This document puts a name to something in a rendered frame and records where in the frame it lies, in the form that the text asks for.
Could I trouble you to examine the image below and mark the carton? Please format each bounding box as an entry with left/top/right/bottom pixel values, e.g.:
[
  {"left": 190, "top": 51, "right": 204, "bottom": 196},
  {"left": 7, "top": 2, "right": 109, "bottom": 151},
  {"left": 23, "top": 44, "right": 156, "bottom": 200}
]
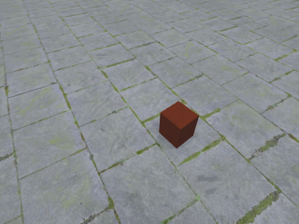
[{"left": 159, "top": 101, "right": 199, "bottom": 148}]

